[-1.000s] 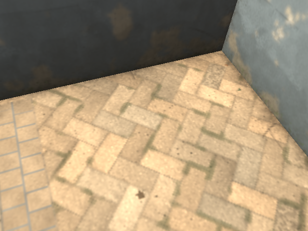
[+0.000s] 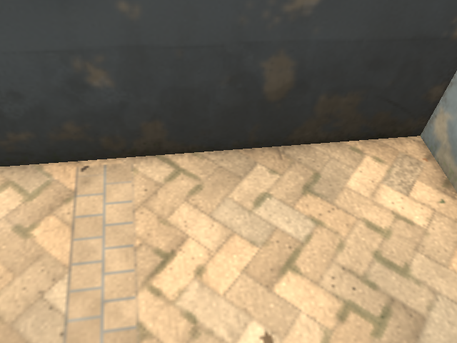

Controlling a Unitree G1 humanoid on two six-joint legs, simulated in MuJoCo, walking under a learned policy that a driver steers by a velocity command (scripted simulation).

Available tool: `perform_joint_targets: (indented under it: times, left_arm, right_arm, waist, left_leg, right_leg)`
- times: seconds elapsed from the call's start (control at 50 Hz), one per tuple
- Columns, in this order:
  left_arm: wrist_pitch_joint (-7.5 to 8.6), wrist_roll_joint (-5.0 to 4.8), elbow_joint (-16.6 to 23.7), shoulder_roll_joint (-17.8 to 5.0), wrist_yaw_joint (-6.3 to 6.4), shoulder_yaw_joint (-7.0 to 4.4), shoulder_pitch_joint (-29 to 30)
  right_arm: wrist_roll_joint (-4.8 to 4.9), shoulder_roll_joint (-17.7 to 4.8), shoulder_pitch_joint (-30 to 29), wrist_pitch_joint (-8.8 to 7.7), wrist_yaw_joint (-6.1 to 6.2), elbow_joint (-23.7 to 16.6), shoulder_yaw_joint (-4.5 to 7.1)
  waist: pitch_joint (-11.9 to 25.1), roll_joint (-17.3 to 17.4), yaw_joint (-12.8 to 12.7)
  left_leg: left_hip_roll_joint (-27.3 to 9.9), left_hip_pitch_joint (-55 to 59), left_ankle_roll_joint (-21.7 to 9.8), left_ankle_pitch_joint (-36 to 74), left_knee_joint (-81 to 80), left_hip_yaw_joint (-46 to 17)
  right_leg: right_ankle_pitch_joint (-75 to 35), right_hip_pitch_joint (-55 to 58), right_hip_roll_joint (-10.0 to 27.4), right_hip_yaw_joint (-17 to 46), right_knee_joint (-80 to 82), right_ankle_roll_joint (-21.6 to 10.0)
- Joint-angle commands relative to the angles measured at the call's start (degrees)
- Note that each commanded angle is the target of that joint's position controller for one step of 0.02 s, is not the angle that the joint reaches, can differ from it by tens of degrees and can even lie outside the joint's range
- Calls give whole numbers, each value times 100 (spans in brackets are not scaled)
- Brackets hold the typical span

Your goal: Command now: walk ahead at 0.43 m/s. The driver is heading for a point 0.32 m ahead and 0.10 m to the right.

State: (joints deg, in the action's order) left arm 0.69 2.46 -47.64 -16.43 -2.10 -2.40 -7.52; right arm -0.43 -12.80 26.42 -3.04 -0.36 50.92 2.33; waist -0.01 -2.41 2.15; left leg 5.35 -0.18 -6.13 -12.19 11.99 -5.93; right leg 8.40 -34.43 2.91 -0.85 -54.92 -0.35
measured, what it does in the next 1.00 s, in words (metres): walks ahead: right foot, then left foot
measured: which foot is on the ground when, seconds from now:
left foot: down 0.00-0.28, up 0.30-0.70, down 0.72-1.00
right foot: up 0.00-0.24, down 0.26-1.00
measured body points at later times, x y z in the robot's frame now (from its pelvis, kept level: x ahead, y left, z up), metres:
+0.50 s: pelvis +0.24 -0.04 -0.01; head +0.28 -0.06 +0.44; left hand +0.31 +0.20 -0.15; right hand +0.27 -0.30 -0.16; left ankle +0.27 +0.10 -0.68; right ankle +0.28 -0.09 -0.75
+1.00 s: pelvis +0.31 -0.02 -0.01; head +0.32 -0.02 +0.44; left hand +0.35 +0.21 -0.16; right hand +0.31 -0.25 -0.16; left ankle +0.33 +0.08 -0.75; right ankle +0.28 -0.09 -0.75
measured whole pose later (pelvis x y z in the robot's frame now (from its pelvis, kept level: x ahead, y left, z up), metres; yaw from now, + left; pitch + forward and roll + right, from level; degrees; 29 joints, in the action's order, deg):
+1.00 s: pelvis +0.31 -0.02 -0.01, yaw -7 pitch -2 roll +0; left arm 0.9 0.4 -61.6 -9.9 2.3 0.3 -16.7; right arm -0.5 -9.4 14.0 -0.4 2.5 63.3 -0.4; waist -1.7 -0.1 -0.2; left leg 0.9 -9.1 -1.1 -12.1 22.6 1.1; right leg 14.3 -5.7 -3.3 -2.0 -21.4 -3.9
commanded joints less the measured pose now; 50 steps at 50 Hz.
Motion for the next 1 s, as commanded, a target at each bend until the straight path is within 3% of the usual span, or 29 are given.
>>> perform_joint_targets:
  times: [0.02,0.1,0.16,0.2,0.22,0.24,0.26,0.28,0.3,0.32,0.34,0.36,0.4,0.44,0.5,0.58,0.66,0.7,0.72,0.74,0.76,0.78,0.8,0.92,1.0]
  left_arm:
    - [49,-27,500,-311,-17,-39,888]
    - [91,-63,649,-159,-79,54,1296]
    - [122,-86,766,-112,-92,113,1429]
    - [162,-65,642,-134,-13,110,960]
    - [211,-69,418,-245,45,68,309]
    - [279,-89,101,-381,103,8,-603]
    - [363,-24,-175,-485,174,-34,-1484]
    - [375,90,-349,-917,253,-133,-2193]
    - [328,-41,-412,-1184,191,-207,-2194]
    - [297,-337,-293,-941,163,-228,-1725]
    - [303,-331,-204,-602,188,-117,-1002]
    - [305,-276,-178,-192,196,-12,-694]
    - [333,-247,-282,-38,246,70,-630]
    - [399,-169,-373,-106,230,86,-703]
    - [407,-136,-475,-195,214,108,-716]
    - [274,-136,-633,-215,248,118,-1004]
    - [148,-92,-737,-118,335,151,-1058]
    - [124,-140,-773,-89,380,170,-973]
    - [145,-147,-791,-33,387,186,-1083]
    - [176,-149,-792,50,374,191,-1357]
    - [123,-242,-981,336,365,227,-1796]
    - [84,-200,-1075,144,397,200,-1623]
    - [68,-196,-1074,35,411,158,-1431]
    - [59,-203,-1250,191,438,197,-1281]
    - [40,-203,-1387,244,472,211,-1286]
  right_arm:
    - [-35,-742,599,-90,53,11,150]
    - [-91,-681,556,-146,96,161,87]
    - [-110,-691,497,-189,152,315,48]
    - [-96,-699,386,-201,203,415,3]
    - [-111,-765,350,-197,243,464,6]
    - [-99,-876,236,-185,268,481,21]
    - [-2,-955,11,-201,259,457,20]
    - [81,-671,0,-250,228,264,-60]
    - [320,-339,1016,-202,218,373,-75]
    - [69,-898,472,-134,250,416,41]
    - [20,-726,-27,-137,206,249,-1]
    - [-67,-668,-220,-117,168,242,-10]
    - [-185,-497,-218,83,87,276,-27]
    - [-146,-227,-69,216,64,360,-71]
    - [-121,-179,-272,305,106,387,-90]
    - [-86,-252,-846,392,180,394,-94]
    - [-73,-242,-1174,403,262,462,-119]
    - [-75,-157,-1023,341,306,581,-167]
    - [-98,-295,-876,280,337,665,-153]
    - [-139,-576,-707,214,359,720,-118]
    - [-32,-559,-1028,218,321,812,-129]
    - [-21,-225,-1144,207,259,787,-192]
    - [-14,-171,-1158,196,233,804,-203]
    - [0,-195,-999,222,295,1084,-189]
    - [-4,-165,-971,234,304,1216,-195]
  waist:
    - [-477,719,256]
    - [-726,698,299]
    - [-815,691,237]
    - [-550,758,-33]
    - [-231,819,-304]
    - [163,874,-669]
    - [536,854,-1115]
    - [1228,-11,-1205]
    - [2262,-982,-595]
    - [1965,342,-634]
    - [1013,88,-405]
    - [424,392,-247]
    - [49,294,-9]
    - [166,236,129]
    - [226,-36,171]
    - [269,-273,-105]
    - [-50,-231,-237]
    - [-153,-38,-77]
    - [-90,156,-89]
    - [51,527,-282]
    - [-46,1110,-583]
    - [-164,826,-431]
    - [-272,681,-330]
    - [-209,326,-253]
    - [-237,277,-235]
  left_leg:
    - [-1462,701,-325,1417,-485,-760]
    - [-1451,582,-255,2360,-557,-178]
    - [-1590,665,-166,3458,-561,198]
    - [-1524,633,19,6043,209,430]
    - [-1490,652,138,6923,977,421]
    - [-1458,592,237,6944,1991,384]
    - [-1314,-57,310,6097,3142,478]
    - [-746,-1317,370,2288,5139,746]
    - [212,-2897,583,-2369,7271,459]
    - [-129,-2760,450,-1553,7222,-149]
    - [-377,-2974,442,-1254,6900,1]
    - [-578,-2864,408,-1086,6450,124]
    - [-725,-2269,468,-904,5755,226]
    - [-666,-1813,546,-743,5230,363]
    - [-702,-1769,612,-407,4169,522]
    - [-704,-1685,626,-59,3244,639]
    - [-698,-1505,598,-453,2430,613]
    - [-725,-943,524,158,1202,568]
    - [-1011,-481,480,779,845,235]
    - [-1549,-78,364,1883,895,-275]
    - [-1624,-663,78,2027,984,-378]
    - [-1464,-968,153,1590,934,-267]
    - [-1263,-1041,270,1330,915,-90]
    - [-1138,-739,301,1348,833,14]
    - [-1124,-708,292,1388,809,34]
  right_leg:
    - [-185,-1354,53,-172,140,15]
    - [-391,-1071,-131,-325,939,-132]
    - [-396,-547,-320,-521,1632,-420]
    - [-230,484,-705,-828,1977,-627]
    - [-190,1144,-919,-822,2098,-678]
    - [-500,1951,-946,-656,2496,-746]
    - [-1367,3194,-600,-334,3019,-901]
    - [-3419,4698,880,1049,2549,-1303]
    - [-6241,6081,2478,3466,2427,-2565]
    - [-5686,5055,2008,2821,2771,-2428]
    - [-4859,4150,1761,2147,3187,-2243]
    - [-4268,3309,1457,1701,3552,-1964]
    - [-4014,2277,1050,1045,3954,-1642]
    - [-4502,1877,872,634,3982,-1560]
    - [-4415,1860,646,257,3953,-1343]
    - [-2943,2063,589,367,3984,-1036]
    - [-1423,2057,747,793,3940,-1140]
    - [-1191,1976,690,867,3669,-976]
    - [-1013,1847,602,915,3570,-768]
    - [-607,1723,328,738,3335,-600]
    - [272,2086,-64,461,3646,-484]
    - [217,2443,-53,494,3729,-438]
    - [-74,2492,3,545,3696,-446]
    - [-587,2607,143,565,3680,-406]
    - [-640,2667,162,555,3678,-387]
